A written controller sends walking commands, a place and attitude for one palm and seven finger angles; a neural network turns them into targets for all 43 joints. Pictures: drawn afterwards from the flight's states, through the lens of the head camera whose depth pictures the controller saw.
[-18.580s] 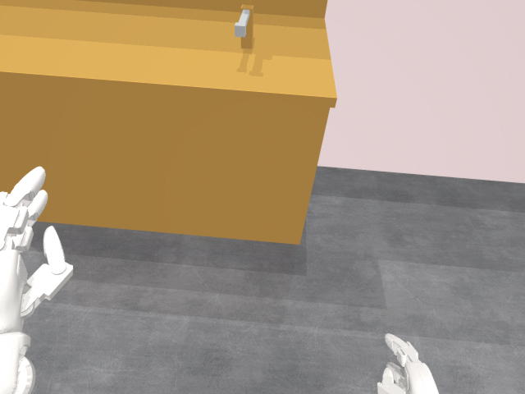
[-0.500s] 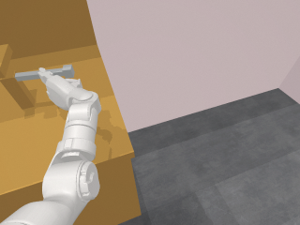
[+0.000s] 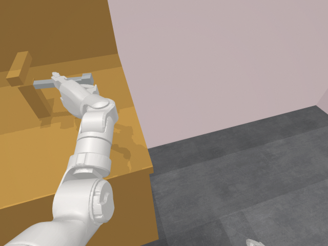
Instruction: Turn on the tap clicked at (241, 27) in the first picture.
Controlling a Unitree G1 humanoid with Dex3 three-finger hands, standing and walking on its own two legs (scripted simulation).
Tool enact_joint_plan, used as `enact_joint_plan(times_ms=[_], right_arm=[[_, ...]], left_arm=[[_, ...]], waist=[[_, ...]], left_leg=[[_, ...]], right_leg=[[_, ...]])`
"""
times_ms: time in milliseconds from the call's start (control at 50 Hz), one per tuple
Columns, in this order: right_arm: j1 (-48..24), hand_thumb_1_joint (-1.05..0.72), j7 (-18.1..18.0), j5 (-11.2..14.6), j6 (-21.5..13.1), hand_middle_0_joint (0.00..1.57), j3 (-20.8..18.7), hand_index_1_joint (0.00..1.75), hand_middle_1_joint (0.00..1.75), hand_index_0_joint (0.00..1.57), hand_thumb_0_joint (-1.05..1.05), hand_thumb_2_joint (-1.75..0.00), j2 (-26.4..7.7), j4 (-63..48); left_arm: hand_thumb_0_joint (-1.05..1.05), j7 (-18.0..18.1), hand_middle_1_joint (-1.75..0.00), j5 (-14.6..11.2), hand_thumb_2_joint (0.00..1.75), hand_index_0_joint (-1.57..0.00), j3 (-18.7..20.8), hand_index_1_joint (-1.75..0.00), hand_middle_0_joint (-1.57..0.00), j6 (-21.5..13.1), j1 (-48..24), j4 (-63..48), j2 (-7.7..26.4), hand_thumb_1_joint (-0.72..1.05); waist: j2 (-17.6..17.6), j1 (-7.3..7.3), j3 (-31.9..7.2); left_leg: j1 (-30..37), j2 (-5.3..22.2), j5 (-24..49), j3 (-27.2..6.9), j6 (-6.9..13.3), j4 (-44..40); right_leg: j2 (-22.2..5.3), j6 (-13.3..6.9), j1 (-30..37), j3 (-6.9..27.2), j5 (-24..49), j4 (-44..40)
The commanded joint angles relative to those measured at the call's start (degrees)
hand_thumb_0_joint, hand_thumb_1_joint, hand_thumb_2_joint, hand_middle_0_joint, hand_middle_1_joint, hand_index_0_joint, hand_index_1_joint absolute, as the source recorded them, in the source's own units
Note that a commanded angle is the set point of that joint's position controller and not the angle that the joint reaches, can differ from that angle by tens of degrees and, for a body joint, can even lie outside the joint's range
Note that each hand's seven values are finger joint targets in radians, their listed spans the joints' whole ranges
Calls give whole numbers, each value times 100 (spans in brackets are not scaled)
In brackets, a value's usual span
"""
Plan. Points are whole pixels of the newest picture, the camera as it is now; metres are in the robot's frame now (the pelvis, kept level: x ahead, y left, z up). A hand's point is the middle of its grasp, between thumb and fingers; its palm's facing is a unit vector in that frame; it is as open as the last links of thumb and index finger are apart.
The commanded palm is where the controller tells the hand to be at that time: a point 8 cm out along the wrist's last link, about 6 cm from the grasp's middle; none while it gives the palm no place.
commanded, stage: lift the hand up off the lever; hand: left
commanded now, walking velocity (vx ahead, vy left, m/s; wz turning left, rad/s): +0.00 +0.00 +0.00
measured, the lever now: (87, 80) +0.51 +0.24 +0.16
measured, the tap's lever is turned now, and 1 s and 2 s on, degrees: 80 80 80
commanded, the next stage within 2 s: draw the hand back beside the body in 1.42 s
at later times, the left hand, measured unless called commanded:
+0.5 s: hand (95, 84) +0.43 +0.18 +0.20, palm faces +0.79 -0.60 -0.10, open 7.8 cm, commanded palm +0.38 +0.21 +0.21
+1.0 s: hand (88, 79) +0.44 +0.20 +0.21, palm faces +0.79 -0.61 -0.06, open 7.8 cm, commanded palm +0.38 +0.22 +0.23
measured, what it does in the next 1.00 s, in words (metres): stands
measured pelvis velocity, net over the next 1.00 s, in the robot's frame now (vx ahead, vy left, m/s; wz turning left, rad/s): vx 0.00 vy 0.00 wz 0.00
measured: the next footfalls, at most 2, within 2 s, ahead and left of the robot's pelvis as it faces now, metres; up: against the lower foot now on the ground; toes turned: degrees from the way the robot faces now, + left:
none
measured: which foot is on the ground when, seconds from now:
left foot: down 0.00-1.00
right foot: down 0.00-1.00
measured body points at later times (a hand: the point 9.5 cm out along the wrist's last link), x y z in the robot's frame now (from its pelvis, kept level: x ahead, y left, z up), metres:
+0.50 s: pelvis -0.01 -0.01 +0.00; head -0.02 -0.03 +0.45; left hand +0.39 +0.21 +0.21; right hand +0.11 -0.25 -0.13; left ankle +0.00 +0.13 -0.73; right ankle -0.02 -0.08 -0.73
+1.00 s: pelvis +0.00 +0.00 +0.01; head -0.01 -0.02 +0.46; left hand +0.40 +0.23 +0.22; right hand +0.12 -0.25 -0.13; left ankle +0.00 +0.13 -0.73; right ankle -0.02 -0.08 -0.73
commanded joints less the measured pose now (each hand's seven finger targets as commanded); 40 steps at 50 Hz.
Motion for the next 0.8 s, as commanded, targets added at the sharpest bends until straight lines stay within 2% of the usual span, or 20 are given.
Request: enact_joint_plan(times_ms=[0,40,80,100,120,160,180,200,280,300,340,360,400,440,480,500,560,620,700,780], right_arm=[[-441,-90,-76,-6,-162,20,-219,30,30,20,0,-90,-728,-659],[-504,-90,-63,14,-204,20,-189,30,30,20,0,-90,-683,-683],[-523,-90,-75,27,-226,20,-186,30,30,20,0,-90,-697,-659],[-548,-90,-94,23,-216,20,-198,30,30,20,0,-90,-727,-625],[-601,-90,-89,42,-241,20,-175,30,30,20,0,-90,-689,-646],[-635,-90,-85,38,-286,20,-159,30,30,20,0,-90,-681,-582],[-618,-90,-96,34,-298,20,-170,30,30,20,0,-90,-697,-544],[-655,-90,-109,13,-291,20,-181,30,30,20,0,-90,-722,-527],[-614,-90,-101,8,-279,20,-164,30,30,20,0,-90,-673,-539],[-603,-90,-107,-4,-259,20,-180,30,30,20,0,-90,-704,-521],[-598,-90,-104,16,-244,20,-161,30,30,20,0,-90,-690,-579],[-584,-90,-117,24,-228,20,-149,30,30,20,0,-90,-703,-580],[-600,-90,-132,21,-201,20,-171,30,30,20,0,-90,-730,-563],[-624,-90,-124,46,-219,20,-157,30,30,20,0,-90,-696,-620],[-609,-90,-119,34,-255,20,-156,30,30,20,0,-90,-701,-608],[-626,-90,-130,35,-241,20,-180,30,30,20,0,-90,-722,-591],[-668,-90,-135,56,-272,20,-147,30,30,20,0,-90,-706,-564],[-650,-90,-149,53,-279,20,-143,30,30,20,0,-90,-728,-531],[-569,-90,-144,28,-251,20,-176,30,30,20,0,-90,-741,-534],[-554,-90,-116,55,-277,20,-164,30,30,20,0,-90,-720,-596]], left_arm=[[0,10,-15,253,90,-15,-80,-15,-15,-284,-2617,-1365,1218,90],[0,-18,-15,236,90,-15,-398,-15,-15,-251,-2774,-1518,860,90],[0,-25,-15,214,90,-15,-382,-15,-15,-196,-2777,-1427,893,90],[0,-33,-15,215,90,-15,-292,-15,-15,-184,-2777,-1411,1030,90],[0,-40,-15,206,90,-15,-467,-15,-15,-172,-2876,-1475,837,90],[0,-2,-15,211,90,-15,-570,-15,-15,-136,-3097,-1372,735,90],[0,17,-15,226,90,-15,-510,-15,-15,-129,-3208,-1284,827,90],[0,27,-15,233,90,-15,-447,-15,-15,-116,-3198,-1250,908,90],[0,80,-15,262,90,-15,-375,-15,-15,-126,-3330,-1215,976,90],[0,84,-15,274,90,-15,-240,-15,-15,-117,-3199,-1141,1117,90],[0,73,-15,234,90,-15,-224,-15,-15,-106,-3087,-1089,1095,90],[0,69,-15,229,90,-15,-129,-15,-15,-87,-3081,-1004,1219,90],[0,47,-15,253,90,-15,-113,-15,-15,-45,-3100,-999,1258,90],[0,39,-15,232,90,-15,-157,-15,-15,-66,-3118,-1143,1212,90],[0,44,-15,252,90,-15,-304,-15,-15,-66,-3282,-1222,1051,90],[0,28,-15,245,90,-15,-149,-15,-15,-37,-3092,-1116,1223,90],[0,17,-15,232,90,-15,-303,-15,-15,-3,-3444,-1131,1137,90],[0,7,-15,217,90,-15,-207,-15,-15,10,-3502,-962,1284,90],[0,-1,-15,263,90,-15,-117,-15,-15,0,-3498,-1080,1419,90],[0,-63,-15,197,90,-15,-357,-15,-15,44,-3410,-1241,1107,90]], waist=[[-437,83,-1751],[-404,25,-1680],[-493,9,-1578],[-427,34,-1567],[-352,10,-1488],[-371,-42,-1389],[-509,-67,-1397],[-356,-28,-1389],[-358,19,-1672],[-312,67,-1672],[-494,66,-1655],[-595,62,-1612],[-553,60,-1594],[-568,72,-1610],[-630,12,-1596],[-580,75,-1555],[-461,-8,-1435],[-558,-6,-1374],[-372,61,-1709],[-361,16,-1676]], left_leg=[[647,-75,1917,324,158,-203],[688,-79,1851,341,170,-221],[644,-86,1701,338,181,-259],[685,-89,1660,320,174,-291],[673,-91,1603,342,182,-307],[638,-110,1384,316,186,-314],[609,-108,1310,311,197,-310],[627,-122,1291,300,190,-322],[588,-135,1393,323,185,-302],[621,-132,1440,314,181,-319],[545,-128,1410,338,203,-330],[477,-124,1393,338,209,-348],[507,-126,1391,339,208,-370],[541,-108,1391,351,217,-390],[592,-114,1417,368,228,-385],[580,-116,1373,345,217,-403],[562,-114,1148,356,233,-425],[522,-124,1080,334,244,-456],[669,-124,1388,330,223,-450],[794,-114,1598,359,225,-446]], right_leg=[[-198,213,988,36,2355,-365],[-188,208,903,36,2223,-401],[-195,224,864,45,2073,-469],[-181,203,883,48,1937,-513],[-187,198,817,50,1855,-531],[-183,202,681,66,1546,-609],[-188,215,668,71,1464,-633],[-169,194,652,80,1388,-649],[-231,224,839,116,1728,-583],[-214,208,867,94,1736,-582],[-251,258,911,123,1854,-585],[-286,285,960,147,1964,-598],[-267,265,972,132,1899,-627],[-272,277,979,144,1901,-639],[-259,285,932,133,1934,-642],[-235,260,952,111,1791,-660],[-255,264,805,167,1424,-779],[-252,270,796,160,1314,-814],[-236,235,1022,117,1724,-702],[-209,230,1013,85,1964,-666]])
